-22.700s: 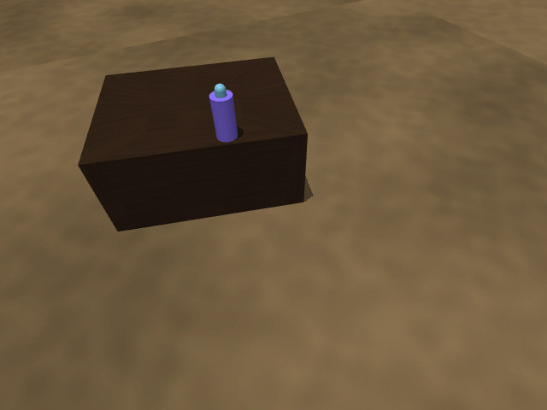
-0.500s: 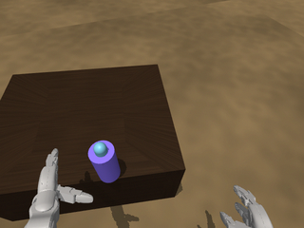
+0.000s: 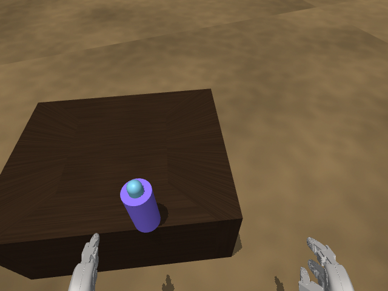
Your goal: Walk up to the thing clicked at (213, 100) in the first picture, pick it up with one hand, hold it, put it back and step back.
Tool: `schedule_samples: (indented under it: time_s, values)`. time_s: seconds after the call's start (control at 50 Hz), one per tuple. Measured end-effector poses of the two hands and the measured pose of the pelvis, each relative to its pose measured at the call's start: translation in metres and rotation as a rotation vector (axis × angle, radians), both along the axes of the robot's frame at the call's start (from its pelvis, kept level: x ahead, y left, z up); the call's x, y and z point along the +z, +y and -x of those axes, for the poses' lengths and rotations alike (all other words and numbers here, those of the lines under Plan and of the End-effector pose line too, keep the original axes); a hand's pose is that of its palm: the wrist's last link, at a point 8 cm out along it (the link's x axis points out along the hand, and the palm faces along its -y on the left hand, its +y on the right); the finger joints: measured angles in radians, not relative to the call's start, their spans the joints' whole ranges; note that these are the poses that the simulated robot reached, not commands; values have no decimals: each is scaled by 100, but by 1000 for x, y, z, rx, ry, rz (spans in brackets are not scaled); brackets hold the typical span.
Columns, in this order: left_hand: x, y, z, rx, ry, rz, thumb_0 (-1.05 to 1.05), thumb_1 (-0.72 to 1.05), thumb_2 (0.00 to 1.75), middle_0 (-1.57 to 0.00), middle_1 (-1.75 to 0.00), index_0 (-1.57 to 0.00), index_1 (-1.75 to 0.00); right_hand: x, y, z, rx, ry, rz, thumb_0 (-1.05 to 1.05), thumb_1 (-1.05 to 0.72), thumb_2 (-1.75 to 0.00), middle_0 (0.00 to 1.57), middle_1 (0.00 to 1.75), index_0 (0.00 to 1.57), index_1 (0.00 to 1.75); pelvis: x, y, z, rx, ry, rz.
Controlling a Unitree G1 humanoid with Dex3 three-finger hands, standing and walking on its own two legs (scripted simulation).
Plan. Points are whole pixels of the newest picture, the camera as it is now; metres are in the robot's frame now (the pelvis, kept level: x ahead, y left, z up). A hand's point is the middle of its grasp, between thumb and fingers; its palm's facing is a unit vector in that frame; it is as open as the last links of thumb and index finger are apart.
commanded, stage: home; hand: left
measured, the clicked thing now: (140, 203) +0.42 +0.20 -0.18
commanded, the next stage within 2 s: stand in 1.88 s
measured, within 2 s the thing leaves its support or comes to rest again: neither
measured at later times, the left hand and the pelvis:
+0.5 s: hand (116, 282) +0.17 +0.18 -0.05, palm faces +0.12 -0.96 -0.25, open 17.3 cm; pelvis +0.00 +0.00 +0.00, yaw -1 degrees
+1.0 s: hand (115, 279) +0.18 +0.18 -0.05, palm faces +0.11 -0.96 -0.25, open 17.3 cm; pelvis +0.01 +0.01 +0.00, yaw -1 degrees
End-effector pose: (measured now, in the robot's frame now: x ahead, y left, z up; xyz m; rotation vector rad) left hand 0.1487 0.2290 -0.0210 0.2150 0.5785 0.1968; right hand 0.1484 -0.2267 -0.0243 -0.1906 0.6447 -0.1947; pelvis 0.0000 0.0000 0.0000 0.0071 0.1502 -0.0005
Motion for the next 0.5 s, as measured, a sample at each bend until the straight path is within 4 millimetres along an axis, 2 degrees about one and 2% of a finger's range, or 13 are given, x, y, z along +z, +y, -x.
schedule_samples:
  time_s: [0.16,0.5]
  values:
    - [1,-5,-1,-14,-17,7,-1,-53,6,-5,-6,-6,-5,-1,-1,9,-14,2,-6,1,-83,-86,19,29,20,29,-1,0,3,-8,-2,-1]
    - [-1,-1,-2,-8,-10,4,-1,-52,7,-5,-6,-6,-6,0,2,3,-10,-7,-4,1,-90,-90,20,30,20,30,-2,2,0,-10,3,0]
